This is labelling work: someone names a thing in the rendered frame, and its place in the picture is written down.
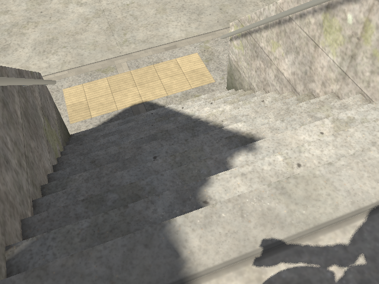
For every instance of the stairs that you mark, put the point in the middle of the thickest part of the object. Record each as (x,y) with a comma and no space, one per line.
(130,174)

